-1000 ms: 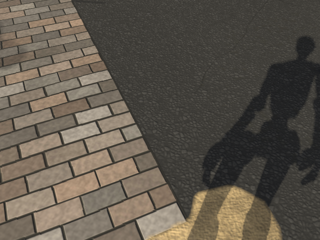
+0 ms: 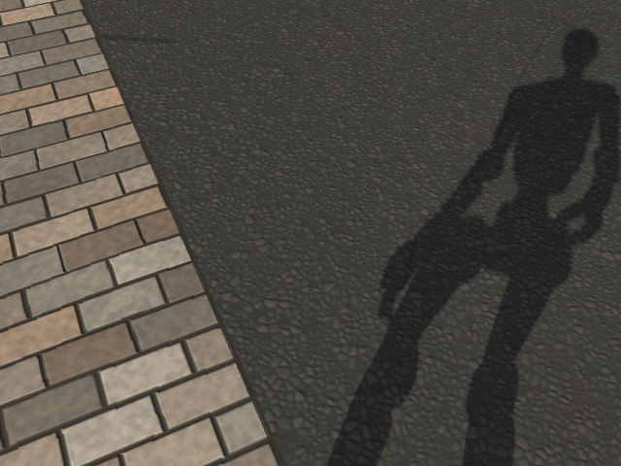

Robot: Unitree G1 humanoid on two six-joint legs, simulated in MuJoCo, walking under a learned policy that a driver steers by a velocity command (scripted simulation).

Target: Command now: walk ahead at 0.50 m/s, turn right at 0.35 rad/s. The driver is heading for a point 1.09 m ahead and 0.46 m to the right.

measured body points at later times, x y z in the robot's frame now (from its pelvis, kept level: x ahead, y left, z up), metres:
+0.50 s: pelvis +0.27 -0.07 -0.02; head +0.31 -0.08 +0.43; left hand +0.51 +0.14 -0.12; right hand +0.23 -0.34 -0.15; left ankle +0.11 +0.11 -0.65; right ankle +0.34 -0.15 -0.73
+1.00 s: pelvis +0.56 -0.13 -0.01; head +0.58 -0.15 +0.44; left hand +0.74 +0.09 -0.13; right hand +0.60 -0.45 -0.08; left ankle +0.69 -0.08 -0.73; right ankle +0.36 -0.15 -0.67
